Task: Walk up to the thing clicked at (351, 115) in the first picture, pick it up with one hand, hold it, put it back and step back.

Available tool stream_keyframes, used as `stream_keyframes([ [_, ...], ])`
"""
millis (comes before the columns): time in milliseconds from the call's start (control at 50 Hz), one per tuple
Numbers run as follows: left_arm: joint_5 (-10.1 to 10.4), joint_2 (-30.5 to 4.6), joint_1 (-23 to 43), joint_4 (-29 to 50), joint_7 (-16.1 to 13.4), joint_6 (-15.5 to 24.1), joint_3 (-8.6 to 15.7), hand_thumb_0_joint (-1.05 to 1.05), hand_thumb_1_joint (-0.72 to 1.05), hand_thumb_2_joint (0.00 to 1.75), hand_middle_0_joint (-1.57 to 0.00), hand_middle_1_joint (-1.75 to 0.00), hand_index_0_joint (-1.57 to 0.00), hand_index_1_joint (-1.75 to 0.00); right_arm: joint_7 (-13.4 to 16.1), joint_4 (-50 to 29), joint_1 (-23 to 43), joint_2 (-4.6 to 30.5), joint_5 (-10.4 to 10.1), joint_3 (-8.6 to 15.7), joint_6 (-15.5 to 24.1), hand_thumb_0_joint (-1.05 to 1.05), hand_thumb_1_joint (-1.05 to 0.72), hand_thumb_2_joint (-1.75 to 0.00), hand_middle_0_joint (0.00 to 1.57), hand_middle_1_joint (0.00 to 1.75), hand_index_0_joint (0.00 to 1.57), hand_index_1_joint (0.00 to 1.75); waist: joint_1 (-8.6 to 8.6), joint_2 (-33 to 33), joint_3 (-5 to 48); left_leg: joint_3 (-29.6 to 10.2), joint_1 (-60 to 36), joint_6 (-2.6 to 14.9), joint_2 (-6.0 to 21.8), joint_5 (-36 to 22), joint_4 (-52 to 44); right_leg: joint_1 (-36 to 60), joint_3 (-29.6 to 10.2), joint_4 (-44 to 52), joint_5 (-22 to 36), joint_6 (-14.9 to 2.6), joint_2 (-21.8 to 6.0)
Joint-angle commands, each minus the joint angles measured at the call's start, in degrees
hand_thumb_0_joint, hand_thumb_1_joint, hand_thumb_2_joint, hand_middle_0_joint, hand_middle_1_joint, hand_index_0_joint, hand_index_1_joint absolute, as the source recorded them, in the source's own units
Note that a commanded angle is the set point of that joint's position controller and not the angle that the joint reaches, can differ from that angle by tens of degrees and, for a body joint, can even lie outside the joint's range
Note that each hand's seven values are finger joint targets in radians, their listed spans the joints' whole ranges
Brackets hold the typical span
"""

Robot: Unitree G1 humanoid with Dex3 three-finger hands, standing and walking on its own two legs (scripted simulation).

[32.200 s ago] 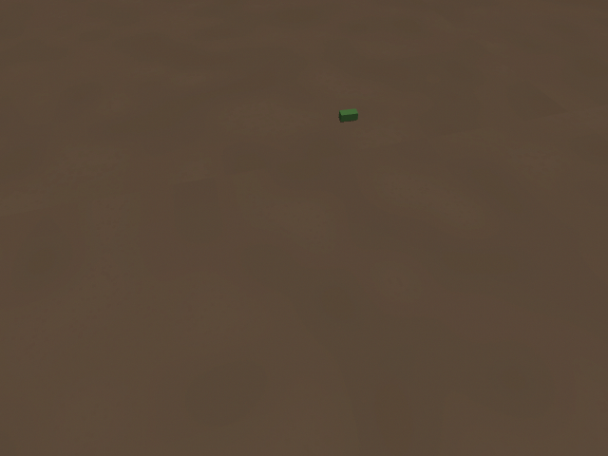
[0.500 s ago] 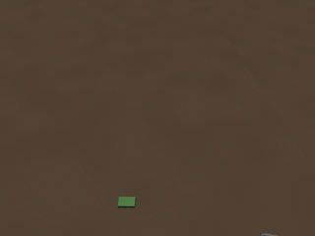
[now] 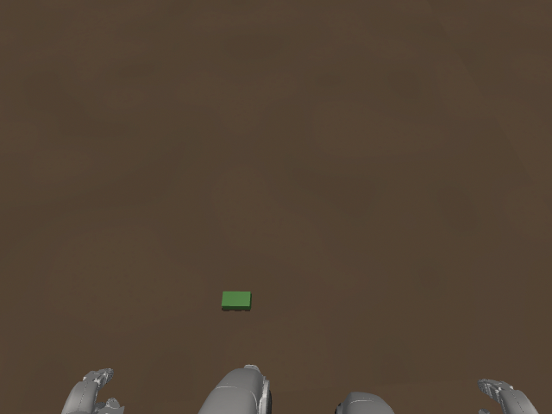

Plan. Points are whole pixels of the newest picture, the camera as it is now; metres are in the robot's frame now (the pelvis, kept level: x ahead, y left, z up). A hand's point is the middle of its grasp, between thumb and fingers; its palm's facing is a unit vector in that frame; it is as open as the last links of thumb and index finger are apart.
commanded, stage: walk up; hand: left
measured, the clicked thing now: (237, 300) +0.46 +0.20 -0.74
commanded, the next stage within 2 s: none
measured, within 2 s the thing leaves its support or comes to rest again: neither
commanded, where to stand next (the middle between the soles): +0.05 -0.02 m, yaw -3 degrees
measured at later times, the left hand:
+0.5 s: hand out of the picture +0.05 +0.30 -0.17, palm faces -0.06 -0.95 -0.32, open 7.4 cm
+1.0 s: hand out of the picture +0.07 +0.30 -0.13, palm faces -0.02 -0.86 -0.50, open 7.4 cm
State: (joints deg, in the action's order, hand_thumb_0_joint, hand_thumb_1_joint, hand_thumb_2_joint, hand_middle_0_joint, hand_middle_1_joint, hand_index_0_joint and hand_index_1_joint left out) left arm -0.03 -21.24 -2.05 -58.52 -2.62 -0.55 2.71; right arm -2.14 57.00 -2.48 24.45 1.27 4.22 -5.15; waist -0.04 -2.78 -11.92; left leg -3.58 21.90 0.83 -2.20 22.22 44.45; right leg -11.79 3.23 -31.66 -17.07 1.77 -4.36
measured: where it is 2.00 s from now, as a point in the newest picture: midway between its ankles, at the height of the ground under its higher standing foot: outside the picture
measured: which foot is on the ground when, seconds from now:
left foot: up 0.00-0.10, down 0.12-0.60, up 0.62-1.00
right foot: down 0.00-0.12, up 0.14-0.56, down 0.58-1.00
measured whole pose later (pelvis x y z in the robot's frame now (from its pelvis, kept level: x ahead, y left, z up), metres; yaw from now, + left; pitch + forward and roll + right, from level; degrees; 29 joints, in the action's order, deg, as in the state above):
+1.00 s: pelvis -0.01 +0.00 -0.01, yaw -1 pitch -2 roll +0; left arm -1.0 -23.4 -13.0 -48.9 -2.2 2.8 3.0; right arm -1.5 49.8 -9.1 23.6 1.1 4.1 -2.8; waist -1.2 -4.2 -8.7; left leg -3.3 22.0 0.3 2.1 26.1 47.5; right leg -19.6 -1.1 -40.3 -18.5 1.8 -3.4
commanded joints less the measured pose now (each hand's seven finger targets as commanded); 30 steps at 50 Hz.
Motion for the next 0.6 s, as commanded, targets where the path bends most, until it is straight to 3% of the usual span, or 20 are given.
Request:
stream_keyframes([
  [0, -1.93, -18.7, 1.24, 5.98, -1.91, 1.32, 4.69, 0.0, 0.9, 0.9, -0.2, -0.3, -0.2, -0.3, -1.26, -6.4, -3.79, 9.21, 0.56, 3.05, 0.06, 0.0, -0.9, -0.9, 0.2, 0.3, 0.2, 0.3, 0.99, 13.6, 12.96, -4.15, -0.43, 0.48, 3.83, 9.27, 11.93, 0.45, -10.94, 4.95, 34.78, -16.4, -19.56],
  [40, -2.7, -17.46, 1.02, 6.91, -1.25, 1.64, 4.27, 0.0, 0.9, 0.9, -0.2, -0.3, -0.2, -0.3, -1.17, -5.91, -5.86, 8.45, 0.05, 3.28, 1.42, 0.0, -0.9, -0.9, 0.2, 0.3, 0.2, 0.3, 1.13, 14.56, 16.12, -0.78, -2.82, 0.7, 4.21, 4.79, -0.94, 3.96, -7.07, 0.5, 26.09, -11.84, -14.33],
  [80, -2.56, -13.22, 2.65, 8.4, 0.63, 0.77, 2.5, 0.0, 0.9, 0.9, -0.2, -0.3, -0.2, -0.3, 0.02, -2.11, -11.31, 6.36, -0.27, 2.99, 3.95, 0.0, -0.9, -0.9, 0.2, 0.3, 0.2, 0.3, 3.6, 8.49, 18.23, 3.18, -16.95, -0.4, 1.59, -7.68, -22.07, -2.63, -1.42, -10.58, 6.24, -7.45, -6.21],
  [100, -2.27, -8.5, 0.03, 8.45, 1.6, -0.32, 1.63, 0.0, 0.9, 0.9, -0.2, -0.3, -0.2, -0.3, 0.96, -1.09, -14.52, 9.1, 0.46, 3.67, 5.67, 0.0, -0.9, -0.9, 0.2, 0.3, 0.2, 0.3, 4.35, -2.11, 17.83, -8.55, -23.56, 0.21, 7.67, -10.42, -28.08, -11.11, -0.19, -22.76, -11.83, -4.44, 0.48],
  [120, -2.25, -6.87, -0.9, 9.94, 1.81, -1.08, 1.27, 0.0, 0.9, 0.9, -0.2, -0.3, -0.2, -0.3, 2.07, -1.75, -17.1, 16.08, 1.64, 4.64, 7.16, 0.0, -0.9, -0.9, 0.2, 0.3, 0.2, 0.3, 4.05, -9.04, 17.14, -27.18, -26.51, 3.37, 18.01, -18.38, -27.83, -22.52, -8.7, -28.02, -21.75, -3.39, 7.04],
  [140, -2.16, -11.28, -3.52, 8.78, 1.76, -2.37, 2.85, 0.0, 0.9, 0.9, -0.2, -0.3, -0.2, -0.3, 3.06, -3.41, -14.83, 18.82, 1.38, 5.23, 7.81, 0.0, -0.9, -0.9, 0.2, 0.3, 0.2, 0.3, 2.17, 0.73, 17.61, -28.83, -22.81, 8.31, 23.08, -16.37, -25.75, -20.65, -14.03, -27.73, -16.86, -4.32, 3.81],
  [160, -2.11, -13.35, -2.6, 8.35, 1.65, -2.51, 2.94, 0.0, 0.9, 0.9, -0.2, -0.3, -0.2, -0.3, 3.41, -4.16, -10.97, 22.63, 0.27, 5.73, 7.97, 0.0, -0.9, -0.9, 0.2, 0.3, 0.2, 0.3, 2.19, -4.28, 15.44, -34.16, -15.34, 13.48, 26.7, -7.23, -28.35, -18.33, -14.97, -28.53, -16.91, -4.12, 1.31],
  [180, -2.32, -15.92, -1.5, 8.04, 1.93, -2.7, 3.61, 0.0, 0.9, 0.9, -0.2, -0.3, -0.2, -0.3, 4.13, -4.52, -8.37, 20.35, 0.37, 5.59, 8.51, 0.0, -0.9, -0.9, 0.2, 0.3, 0.2, 0.3, 1.35, -0.27, 11.46, -29.1, -14.98, 11.98, 23.89, -6.75, -26.82, -19.98, -17.58, -31.1, -14.04, -3.95, 0.86],
  [220, -2.66, -17.02, -5.12, 8.47, 3.74, -4.09, 5.45, 0.0, 0.9, 0.9, -0.2, -0.3, -0.2, -0.3, 6.19, -4.7, -10.49, 18.22, 0.27, 5.8, 9.05, 0.0, -0.9, -0.9, 0.2, 0.3, 0.2, 0.3, -0.37, 0.23, 9.52, -18.44, -18.5, 9.0, 20.14, -16.51, -22.42, -23.79, -19.13, -34.26, -9.08, -3.59, 2.19],
  [260, -3.62, -17.22, -5.88, 10.26, 5.03, -5.28, 6.33, 0.0, 0.9, 0.9, -0.2, -0.3, -0.2, -0.3, 7.56, -4.2, -15.9, 17.91, -0.31, 6.21, 9.39, 0.0, -0.9, -0.9, 0.2, 0.3, 0.2, 0.3, 0.23, 1.55, 8.16, -16.85, -17.08, 8.66, 20.58, -20.17, -21.72, -24.21, -19.3, -36.74, -7.94, -2.82, 3.34],
  [300, -3.64, -16.19, -5.63, 11.57, 5.88, -5.71, 6.56, 0.0, 0.9, 0.9, -0.2, -0.3, -0.2, -0.3, 7.81, -4.84, -16.95, 16.94, -0.24, 6.21, 10.02, 0.0, -0.9, -0.9, 0.2, 0.3, 0.2, 0.3, 0.6, 1.74, 6.77, -14.38, -14.09, 7.88, 19.56, -17.28, -23.55, -23.51, -20.16, -37.56, -5.24, -2.31, 4.98],
  [320, -3.56, -15.68, -6.94, 11.84, 6.25, -5.74, 6.6, 0.0, 0.9, 0.9, -0.2, -0.3, -0.2, -0.3, 7.82, -5.87, -15.83, 17.42, -0.29, 6.37, 10.29, 0.0, -0.9, -0.9, 0.2, 0.3, 0.2, 0.3, -0.01, -0.01, 6.02, -13.44, -12.19, 9.41, 20.41, -15.75, -24.0, -23.5, -19.85, -39.06, -4.47, -1.82, 5.23],
  [340, -3.18, -15.3, -7.92, 11.71, 6.33, -5.51, 6.44, 0.0, 0.9, 0.9, -0.2, -0.3, -0.2, -0.3, 7.62, -6.61, -15.3, 16.41, -0.2, 6.06, 10.56, 0.0, -0.9, -0.9, 0.2, 0.3, 0.2, 0.3, -0.01, -0.86, 6.48, -11.36, -12.14, 8.92, 19.17, -14.85, -24.18, -22.85, -19.3, -38.08, -3.18, -1.68, 5.79],
  [400, -1.09, -13.29, -10.4, 10.28, 5.96, -4.13, 5.4, 0.0, 0.9, 0.9, -0.2, -0.3, -0.2, -0.3, 6.16, -8.38, -11.94, 13.89, 0.29, 4.65, 10.75, 0.0, -0.9, -0.9, 0.2, 0.3, 0.2, 0.3, -0.26, -9.1, 6.23, -5.58, -9.78, 8.23, 16.16, -10.72, -25.95, -18.47, -15.47, -29.54, -0.65, -0.91, 5.5],
  [480, -0.09, -13.15, -10.68, 8.49, 5.36, -1.27, 4.14, 0.0, 0.9, 0.9, -0.2, -0.3, -0.2, -0.3, 3.42, -10.84, -7.3, 13.31, 1.32, 3.54, 8.48, 0.0, -0.9, -0.9, 0.2, 0.3, 0.2, 0.3, 0.52, -17.25, 5.49, 0.36, -1.87, 8.51, 13.05, -0.24, -23.65, -5.58, -4.31, -11.7, -6.46, -0.53, 3.77],
  [500, -0.18, -13.56, -11.39, 7.8, 5.03, -0.82, 4.36, 0.0, 0.9, 0.9, -0.2, -0.3, -0.2, -0.3, 3.14, -10.77, -7.94, 13.51, 1.24, 3.51, 7.52, 0.0, -0.9, -0.9, 0.2, 0.3, 0.2, 0.3, 0.73, -17.43, 5.89, -0.06, -0.96, 8.88, 13.51, -1.79, -21.07, -3.22, -2.8, -9.73, -8.26, -0.49, 4.37],
  [520, -0.44, -13.39, -13.17, 7.0, 4.65, -0.49, 4.43, 0.0, 0.9, 0.9, -0.2, -0.3, -0.2, -0.3, 2.98, -10.91, -8.06, 13.94, 0.95, 3.42, 6.81, 0.0, -0.9, -0.9, 0.2, 0.3, 0.2, 0.3, -0.2, -16.01, 7.05, 0.51, -1.52, 8.99, 13.69, -5.84, -16.92, -0.61, -1.42, -5.88, -7.4, -0.82, 5.04],
  [540, -0.61, -12.78, -15.84, 5.28, 4.23, -0.08, 4.61, 0.0, 0.9, 0.9, -0.2, -0.3, -0.2, -0.3, 3.02, -10.94, -8.53, 13.02, 0.31, 2.96, 6.16, 0.0, -0.9, -0.9, 0.2, 0.3, 0.2, 0.3, -1.59, -11.37, 8.55, 1.81, -1.03, 7.89, 12.73, -10.19, -9.64, 4.42, -0.92, 1.92, -2.92, -1.47, 6.01],
  [560, -1.04, -13.93, -17.2, 4.84, 3.81, 0.63, 5.0, 0.0, 0.9, 0.9, -0.2, -0.3, -0.2, -0.3, 3.01, -10.82, -11.14, 10.35, -0.29, 1.82, 5.77, 0.0, -0.9, -0.9, 0.2, 0.3, 0.2, 0.3, -2.13, -1.06, 10.19, 4.46, -2.04, 5.57, 8.97, -8.45, 1.04, 6.03, -3.75, 8.53, 0.78, -1.95, 5.69],
  [580, -1.93, -18.48, -15.6, 6.13, 3.43, 1.18, 6.06, 0.0, 0.9, 0.9, -0.2, -0.3, -0.2, -0.3, 3.1, -11.75, -13.41, 6.33, -1.06, 0.39, 5.84, 0.0, -0.9, -0.9, 0.2, 0.3, 0.2, 0.3, -0.96, 12.83, 10.46, 5.26, 3.11, 2.41, 5.05, 1.66, 10.45, 5.8, -20.89, 11.37, 8.78, -5.07, -4.42],
])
